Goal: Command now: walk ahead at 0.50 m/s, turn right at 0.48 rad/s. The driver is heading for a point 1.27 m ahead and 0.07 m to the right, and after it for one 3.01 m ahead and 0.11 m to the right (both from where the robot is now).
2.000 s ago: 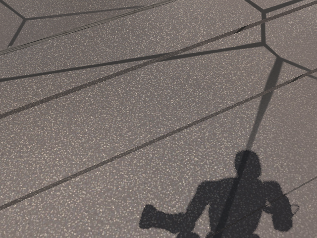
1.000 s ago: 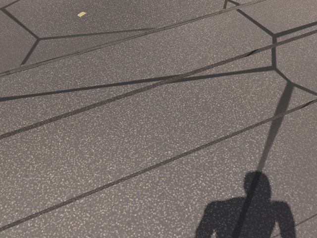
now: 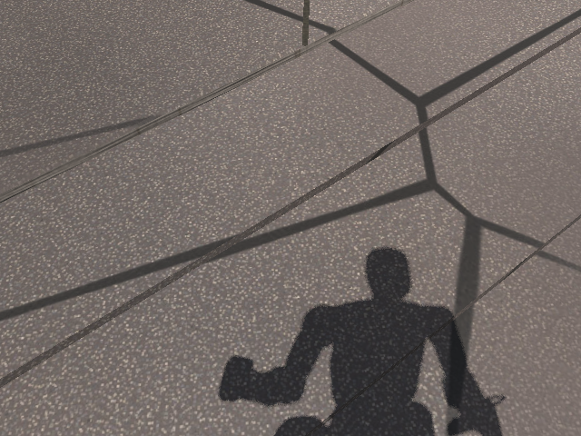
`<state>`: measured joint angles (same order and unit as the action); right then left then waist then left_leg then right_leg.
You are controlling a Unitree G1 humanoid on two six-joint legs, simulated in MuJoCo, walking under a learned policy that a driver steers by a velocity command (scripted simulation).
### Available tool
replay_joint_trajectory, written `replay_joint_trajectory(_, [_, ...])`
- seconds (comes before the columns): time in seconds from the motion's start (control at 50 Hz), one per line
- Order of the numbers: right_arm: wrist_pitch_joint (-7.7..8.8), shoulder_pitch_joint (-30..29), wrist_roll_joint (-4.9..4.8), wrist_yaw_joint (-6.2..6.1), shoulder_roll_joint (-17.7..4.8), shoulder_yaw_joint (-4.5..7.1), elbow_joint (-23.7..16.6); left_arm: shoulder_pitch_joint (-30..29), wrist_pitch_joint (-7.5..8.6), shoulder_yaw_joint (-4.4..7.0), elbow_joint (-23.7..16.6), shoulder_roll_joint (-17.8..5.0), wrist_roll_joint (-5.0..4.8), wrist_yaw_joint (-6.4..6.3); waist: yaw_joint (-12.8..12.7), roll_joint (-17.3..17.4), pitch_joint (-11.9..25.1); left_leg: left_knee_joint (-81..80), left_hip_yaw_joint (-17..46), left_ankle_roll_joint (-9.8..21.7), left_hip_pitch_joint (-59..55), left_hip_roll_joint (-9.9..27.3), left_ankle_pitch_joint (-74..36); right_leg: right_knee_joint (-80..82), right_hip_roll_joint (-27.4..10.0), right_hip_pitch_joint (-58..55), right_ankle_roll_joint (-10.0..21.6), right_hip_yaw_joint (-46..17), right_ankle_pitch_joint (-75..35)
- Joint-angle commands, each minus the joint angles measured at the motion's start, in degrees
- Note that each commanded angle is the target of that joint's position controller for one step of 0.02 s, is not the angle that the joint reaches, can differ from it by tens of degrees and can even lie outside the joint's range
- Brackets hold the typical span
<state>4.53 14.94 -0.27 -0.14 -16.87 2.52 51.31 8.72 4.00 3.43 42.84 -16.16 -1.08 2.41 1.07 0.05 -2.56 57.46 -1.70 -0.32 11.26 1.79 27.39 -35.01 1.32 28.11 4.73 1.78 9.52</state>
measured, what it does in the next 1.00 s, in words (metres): climbs: left foot 0.03 m higher, then right foot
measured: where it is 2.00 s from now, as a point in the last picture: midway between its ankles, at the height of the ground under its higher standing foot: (362, 212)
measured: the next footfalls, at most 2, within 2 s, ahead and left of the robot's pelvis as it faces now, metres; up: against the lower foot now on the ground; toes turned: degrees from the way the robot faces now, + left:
left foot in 0.40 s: +0.45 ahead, +0.09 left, +0.03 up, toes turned -13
right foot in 0.84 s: +0.56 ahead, -0.24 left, +0.02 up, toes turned -16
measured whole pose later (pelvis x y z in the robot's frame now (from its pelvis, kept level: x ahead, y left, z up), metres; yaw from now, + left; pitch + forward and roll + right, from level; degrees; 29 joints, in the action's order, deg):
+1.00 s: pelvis +0.51 -0.12 +0.03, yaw -12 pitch +2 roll +1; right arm 3.0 18.1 -2.3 0.4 -17.1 3.3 50.2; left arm 12.2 3.4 2.6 42.3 -14.0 -0.2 0.9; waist 1.2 3.2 1.0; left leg 70.5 4.0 0.6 26.9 1.8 23.7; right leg -27.1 -0.6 17.3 -2.3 3.3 24.2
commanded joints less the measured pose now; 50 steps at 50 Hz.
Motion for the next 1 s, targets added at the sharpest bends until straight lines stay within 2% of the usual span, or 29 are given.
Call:
replay_joint_trajectory(0.02, [4.37, -3.64, -1.3, 0.62, -6.86, 0.5, -6.95, 11.56, 0.99, 2.75, -2.03, -9.61, 0.6, -0.54, -5.16, -2.53, 11.63, 17.14, 6.62, 3.13, 33.63, 2.23, -6.07, 18.56, -16.59, -37.29, 11.88, -32.57, 1.7])
replay_joint_trajectory(0.04, [4.46, -4.75, -0.15, 0.32, -7.13, 0.84, -7.14, 8.43, 0.88, 2.32, -3.06, -8.26, 0.81, -0.61, -3.47, -0.29, 8.82, 12.53, 6.62, 2.86, 30.88, 3.93, -8.96, 19.52, -14.94, -30.51, 11.42, -27.91, -4.42])
replay_joint_trajectory(0.06, [3.97, -4.49, 0.17, 0.33, -7.34, 1.11, -7.41, 6.7, 0.91, 1.74, -4.01, -6.94, 1.43, -0.78, -1.73, -1.51, 8.16, 10.2, 7.26, 2.63, 27.22, 5.0, -10.67, 20.97, -13.62, -26.27, 11.34, -25.44, -8.47])
replay_joint_trajectory(0.12, [2.16, -4.39, 1.05, 0.25, -5.61, 1.08, -8.06, 6.96, 1.11, 1.91, -4.29, -7.63, 0.57, -1.49, -0.3, -1.88, 5.57, 3.45, 5.98, -0.02, 26.18, 4.65, -12.97, 23.66, -11.76, -20.89, 12.25, -20.83, -15.17])
replay_joint_trajectory(0.18, [1.57, -9.86, 1.23, 0.12, -4.34, 0.68, -10.02, 9.52, 0.73, 2.38, -3.83, -9.07, 0.28, -2.58, -1.62, -2.08, 2.94, -6.73, 5.1, -2.53, 28.38, 3.2, -21.24, 24.41, -9.81, -19.02, 11.12, -17.63, -16.06])
replay_joint_trajectory(0.26, [1.58, -18.56, 0.54, 0.65, -2.1, -0.32, -12.95, 12.16, -0.26, 2.43, -3.14, -9.5, -0.19, -3.14, -4.78, -4.36, 0.81, -22.97, 2.68, -3.15, 22.82, -0.55, -28.59, 24.6, -7.25, -15.58, 7.88, -16.01, -7.61])
replay_joint_trajectory(0.3, [2.21, -19.64, 0.13, 1.16, -3.17, -0.07, -13.5, 13.8, -0.23, 2.32, -2.31, -9.45, -0.14, -3.09, -5.36, -5.54, 1.55, -24.69, 3.07, -2.42, 20.07, -0.94, -31.3, 23.68, -9.2, -17.71, 7.54, -17.42, -8.42])
replay_joint_trajectory(0.36, [3.33, -17.6, 0.3, 1.69, -5.33, 0.78, -13.29, 14.73, -0.66, 1.85, -1.6, -8.22, 0.14, -3.07, -3.98, -7.3, 3.03, -26.28, 1.62, 0.56, 17.94, -1.81, -25.6, 19.77, -11.89, -24.56, 6.71, -19.65, -14.75])
replay_joint_trajectory(0.38, [3.64, -14.78, 0.49, 1.65, -6.17, 1.33, -12.64, 13.79, -1.01, 1.71, -1.77, -8.22, 0.26, -3.2, -1.98, -8.14, 4.19, -28.37, 0.39, 1.96, 13.91, -2.83, -24.29, 16.46, -11.13, -25.6, 5.68, -18.95, -21.47])
replay_joint_trajectory(0.4, [3.77, -8.56, 0.91, 1.33, -8.02, 2.35, -11.0, 12.84, -1.18, 1.26, -2.26, -7.22, 0.53, -3.48, 1.15, -8.76, 8.3, -28.98, 0.48, 4.11, 4.72, -2.67, -24.72, 10.0, -8.76, -24.76, 3.95, -16.93, -30.55])
replay_joint_trajectory(0.42, [3.73, -1.84, 1.65, 1.03, -11.05, 3.31, -10.06, 14.14, -1.06, 0.51, -3.8, -5.03, 0.4, -3.65, 2.64, -4.45, 15.46, -26.79, 10.51, 9.32, -13.73, 4.69, -22.31, -2.9, -4.57, -12.39, 0.41, -13.55, -29.49])
replay_joint_trajectory(0.44, [2.48, 8.1, 1.28, 0.87, -13.26, 4.79, -7.89, 16.59, -0.68, -0.26, -4.22, -4.31, 0.07, -3.84, 6.02, 8.62, 24.14, -32.31, 29.67, 15.83, -28.21, 13.37, -5.42, -21.36, 1.7, 0.92, -3.34, -8.94, -10.43])
replay_joint_trajectory(0.46, [2.38, 8.83, 0.64, 1.0, -10.27, 3.64, -7.09, 14.49, -0.32, -0.34, -5.12, -4.72, -0.08, -3.39, 5.86, 15.81, 20.77, -40.77, 43.71, 17.15, -28.67, 18.46, 4.02, -30.57, 3.13, 11.07, -2.98, -12.25, 21.34])
replay_joint_trajectory(0.48, [2.25, 4.95, -0.1, 0.77, -7.93, 2.89, -7.52, 12.09, -0.1, 0.47, -5.06, -7.68, -0.77, -2.77, 4.6, 9.76, 12.91, -41.98, 40.19, 15.71, -21.11, 18.12, 8.49, -35.77, -0.04, 14.28, -2.52, -13.12, 19.14])
replay_joint_trajectory(0.52, [1.76, 0.0, 0.27, 0.36, -5.52, 2.11, -7.92, 6.44, 0.18, 0.42, -6.52, -7.13, 0.46, -2.27, 2.07, 3.59, 4.85, -43.96, 29.14, 13.99, -7.55, 14.98, -0.82, -31.08, -4.57, 12.75, -1.89, -8.9, 13.39])
replay_joint_trajectory(0.54, [1.84, -1.18, 0.64, 0.42, -4.32, 1.69, -7.89, 6.42, 0.11, 0.54, -6.31, -6.33, 0.81, -2.29, 0.62, 3.66, 3.89, -45.19, 25.71, 13.15, -3.3, 13.27, -4.66, -28.62, -6.06, 9.91, -1.85, -8.42, 11.89])
replay_joint_trajectory(0.56, [1.79, -2.28, 0.68, 0.56, -3.94, 1.5, -7.85, 7.85, -0.1, 0.33, -5.8, -5.01, 0.43, -2.18, -0.83, 4.49, 3.42, -46.42, 22.7, 12.9, -0.09, 11.88, -7.12, -26.59, -6.6, 7.28, -2.02, -7.9, 11.1])
replay_joint_trajectory(0.6, [2.02, -2.7, -0.1, 0.61, -5.4, 1.98, -7.54, 8.31, -0.34, -0.25, -5.39, -3.22, 0.47, -2.07, -1.61, 5.53, 3.01, -48.65, 17.03, 13.63, 3.55, 10.65, -11.72, -20.95, -7.03, 4.48, -2.8, -5.92, 7.29])
replay_joint_trajectory(0.68, [1.75, -2.24, -1.01, 0.47, -8.35, 2.93, -6.72, 3.22, -0.02, -1.14, -5.91, -2.02, 0.98, -1.71, -0.19, 4.88, 2.82, -48.52, 9.09, 12.74, 6.32, 9.04, -18.49, -6.3, -6.77, -1.68, -4.0, -4.09, -4.7])
replay_joint_trajectory(0.74, [1.21, 0.8, -1.7, 0.39, -9.54, 3.34, -5.43, -1.52, -0.18, -1.01, -7.11, -3.07, 0.05, -1.43, 1.88, 4.51, 2.1, -46.83, 9.37, 11.77, 2.93, 10.47, -16.09, 0.79, -6.56, -1.58, -4.78, -4.46, -7.7])
replay_joint_trajectory(0.82, [-0.21, 3.36, -1.57, 0.16, -10.15, 3.52, -3.94, -3.39, -0.18, -0.56, -7.63, -4.3, -0.33, -1.24, 2.33, 3.53, 0.64, -41.38, 11.88, 10.07, -0.04, 12.8, -11.36, 5.56, -6.58, -3.37, -3.94, -4.87, -5.2])
replay_joint_trajectory(0.86, [-1.26, 3.79, -1.17, 0.32, -8.88, 2.97, -3.42, 2.55, 0.01, 0.62, -5.48, -5.62, -0.23, -1.36, -1.0, 0.84, 2.22, -32.66, 10.99, 8.12, 2.42, 10.0, -10.35, 9.86, -4.57, -13.1, -3.1, -2.16, -3.4])
replay_joint_trajectory(0.88, [-1.25, 6.87, -0.62, 0.81, -6.01, 1.98, -3.1, 7.32, 0.15, 2.08, -3.74, -8.4, 0.12, -1.5, -2.29, -4.94, 7.24, -21.9, 7.65, 6.26, 7.73, 5.51, -12.35, 9.88, -5.41, -26.23, -2.32, -3.04, -3.62])
replay_joint_trajectory(0.9, [-0.68, 7.5, 0.27, 1.36, -2.04, 0.48, -3.97, 16.6, -0.25, 3.46, -2.31, -11.51, 0.88, -1.95, -6.53, -11.78, 16.03, -2.66, 3.3, 2.51, 20.82, 1.36, -3.31, 9.91, -16.43, -43.93, 1.6, -15.5, 0.36])
replay_joint_trajectory(0.92, [0.16, 7.77, -0.22, 1.67, 0.26, -0.15, -4.19, 21.79, -1.09, 3.54, -1.13, -12.35, 0.78, -2.05, -7.59, -14.43, 18.67, 13.36, 4.31, 1.11, 33.92, -1.23, 8.42, 11.42, -23.48, -52.1, 4.17, -25.86, 2.92])
replay_joint_trajectory(0.94, [0.31, 3.58, -2.28, 1.1, -2.23, 0.82, -5.21, 22.68, -1.29, 3.56, 0.26, -11.6, 0.71, -1.87, -8.57, -8.96, 14.83, 19.95, 7.37, 1.66, 38.74, -1.38, 4.82, 18.5, -25.05, -45.07, 4.92, -32.1, 12.87])
replay_joint_trajectory(0.96, [0.33, 0.16, -3.43, 0.43, -4.8, 1.44, -7.27, 17.64, -0.8, 3.0, -0.4, -10.8, 0.94, -1.81, -6.43, -7.5, 10.45, 22.54, 8.22, 1.56, 40.95, 0.59, -1.38, 19.71, -25.44, -39.86, 5.69, -30.92, 12.67])
replay_joint_trajectory(0.98, [-0.24, -1.39, -2.87, 0.1, -5.46, 1.68, -7.55, 11.37, -0.26, 1.71, -1.39, -6.8, 1.06, -1.65, -4.53, -5.79, 6.52, 20.91, 8.64, 1.05, 40.39, 2.52, -6.14, 20.37, -22.85, -34.67, 4.91, -24.01, 8.21])
replay_joint_trajectory(1.0, [-1.0, -1.22, -2.03, -0.02, -5.5, 2.01, -7.33, 8.13, 0.33, 0.88, -1.65, -4.12, 1.19, -1.55, -2.88, -7.5, 4.83, 19.09, 8.24, 0.78, 37.65, 3.68, -8.61, 21.44, -19.9, -30.41, 3.51, -17.62, 4.5])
